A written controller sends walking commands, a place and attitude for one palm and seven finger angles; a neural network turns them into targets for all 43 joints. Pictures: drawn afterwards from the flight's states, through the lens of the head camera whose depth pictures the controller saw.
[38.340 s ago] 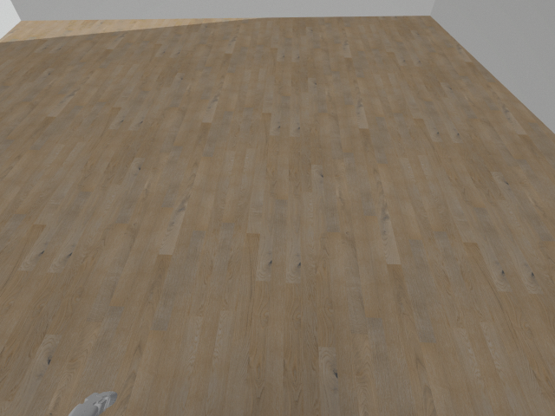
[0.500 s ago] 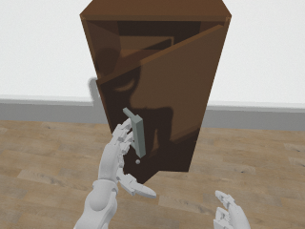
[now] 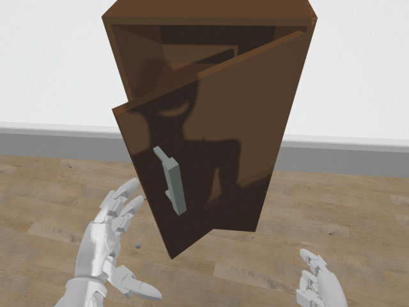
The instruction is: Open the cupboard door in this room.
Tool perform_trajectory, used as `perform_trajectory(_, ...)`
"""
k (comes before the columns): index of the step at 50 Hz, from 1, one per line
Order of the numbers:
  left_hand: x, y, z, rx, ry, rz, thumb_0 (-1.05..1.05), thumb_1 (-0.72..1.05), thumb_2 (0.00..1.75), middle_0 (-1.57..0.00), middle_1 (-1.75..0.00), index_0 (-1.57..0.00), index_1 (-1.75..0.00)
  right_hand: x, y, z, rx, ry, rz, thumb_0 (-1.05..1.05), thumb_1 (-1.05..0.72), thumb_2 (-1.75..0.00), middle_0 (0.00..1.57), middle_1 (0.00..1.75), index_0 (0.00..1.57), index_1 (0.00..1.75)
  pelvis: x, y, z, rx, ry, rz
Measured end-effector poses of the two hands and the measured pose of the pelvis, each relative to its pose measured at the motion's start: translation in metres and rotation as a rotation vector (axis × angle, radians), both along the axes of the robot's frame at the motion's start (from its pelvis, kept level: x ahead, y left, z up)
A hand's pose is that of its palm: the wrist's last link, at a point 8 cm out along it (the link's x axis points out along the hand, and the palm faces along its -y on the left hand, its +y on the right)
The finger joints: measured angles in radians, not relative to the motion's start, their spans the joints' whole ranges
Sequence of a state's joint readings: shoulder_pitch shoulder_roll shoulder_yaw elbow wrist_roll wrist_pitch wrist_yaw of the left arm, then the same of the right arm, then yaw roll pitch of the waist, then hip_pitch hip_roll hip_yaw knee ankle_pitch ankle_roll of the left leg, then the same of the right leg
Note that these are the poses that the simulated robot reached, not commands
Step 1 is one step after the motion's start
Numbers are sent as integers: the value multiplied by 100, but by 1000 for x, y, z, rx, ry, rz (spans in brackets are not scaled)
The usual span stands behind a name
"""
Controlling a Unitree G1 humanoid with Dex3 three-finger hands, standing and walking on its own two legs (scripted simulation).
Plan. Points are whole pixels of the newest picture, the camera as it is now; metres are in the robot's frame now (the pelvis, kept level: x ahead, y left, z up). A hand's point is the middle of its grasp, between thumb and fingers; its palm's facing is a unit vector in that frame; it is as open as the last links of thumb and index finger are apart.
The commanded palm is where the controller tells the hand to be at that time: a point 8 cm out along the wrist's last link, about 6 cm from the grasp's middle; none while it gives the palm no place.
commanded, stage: slide the hand sideways off the handle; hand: left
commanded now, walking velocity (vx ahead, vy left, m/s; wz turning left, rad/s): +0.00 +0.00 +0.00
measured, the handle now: (170, 182) +0.32 +0.09 +0.09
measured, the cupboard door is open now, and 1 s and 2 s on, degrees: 42 42 42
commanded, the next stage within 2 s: draw the hand back to the body in 0.16 s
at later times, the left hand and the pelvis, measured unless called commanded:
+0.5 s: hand (105, 251) +0.19 +0.17 +0.10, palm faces -0.01 -1.00 -0.06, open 16.3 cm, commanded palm +0.15 +0.22 +0.11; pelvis -0.01 +0.02 -0.01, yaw +0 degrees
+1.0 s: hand (50, 244) +0.18 +0.23 +0.14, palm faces +0.26 -0.92 -0.30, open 14.5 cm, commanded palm +0.14 +0.28 +0.16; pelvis -0.01 +0.03 +0.02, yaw +0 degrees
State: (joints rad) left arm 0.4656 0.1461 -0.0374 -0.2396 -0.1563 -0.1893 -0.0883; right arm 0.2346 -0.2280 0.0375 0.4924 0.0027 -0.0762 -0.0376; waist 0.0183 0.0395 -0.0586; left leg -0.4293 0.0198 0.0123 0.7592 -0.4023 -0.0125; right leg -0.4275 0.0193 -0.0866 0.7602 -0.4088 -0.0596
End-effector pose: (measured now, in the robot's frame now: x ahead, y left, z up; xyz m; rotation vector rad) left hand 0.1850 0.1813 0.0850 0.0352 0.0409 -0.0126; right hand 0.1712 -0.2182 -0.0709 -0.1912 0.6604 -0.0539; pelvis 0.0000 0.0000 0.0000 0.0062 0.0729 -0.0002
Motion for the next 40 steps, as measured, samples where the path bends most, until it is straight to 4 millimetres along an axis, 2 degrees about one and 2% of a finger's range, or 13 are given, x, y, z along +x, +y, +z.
perform_trajectory(7, -18, 23, 2, 7, -15, 21, -1, -50, 30, -17, -30, -17, -31, 0, -1, -3, -12, -17, 10, 1, -90, -90, 20, 30, 20, 30, 0, 2, -4, -6, 13, 14)
perform_trajectory(11, -24, 22, 1, -10, -23, -21, -1, -50, 30, -15, -30, -16, -31, -1, 3, -4, -17, -41, 14, 1, -90, -90, 20, 30, 20, 30, -4, 6, -7, -12, 16, 20)
perform_trajectory(17, -20, 19, 1, -20, -41, -50, -1, -50, 30, -15, -30, -15, -30, -4, 12, -4, -9, -71, 11, 1, -90, -90, 20, 30, 20, 30, -11, 13, -10, -17, 18, 16)
perform_trajectory(27, -22, 45, 25, 26, -75, 3, -1, -50, 30, -15, -30, -15, -30, -9, 31, 3, 21, -94, 5, 1, -90, -90, 20, 30, 20, 30, -10, 22, -6, -22, -12, 8)
perform_trajectory(34, -30, 54, 34, 30, -57, -11, -1, -50, 30, -15, -30, -15, -30, -3, 36, 12, 11, -129, 20, 1, -90, -90, 21, 30, 20, 30, -9, 28, -2, -26, -35, 12)
perform_trajectory(40, -35, 73, 45, 86, -64, 43, -1, -46, 32, -15, -30, -16, -30, 3, 39, 19, -6, -142, 31, 1, -90, -90, 21, 30, 20, 30, -10, 29, 2, -29, -58, 14)
